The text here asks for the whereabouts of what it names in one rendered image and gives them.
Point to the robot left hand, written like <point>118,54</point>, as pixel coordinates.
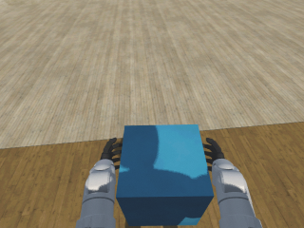
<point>108,153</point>

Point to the carton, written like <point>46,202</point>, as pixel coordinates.
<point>163,176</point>

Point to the robot right hand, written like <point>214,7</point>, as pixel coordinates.
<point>215,154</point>

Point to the robot left forearm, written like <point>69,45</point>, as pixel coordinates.
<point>99,197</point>

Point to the robot right forearm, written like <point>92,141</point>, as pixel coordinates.
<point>234,200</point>

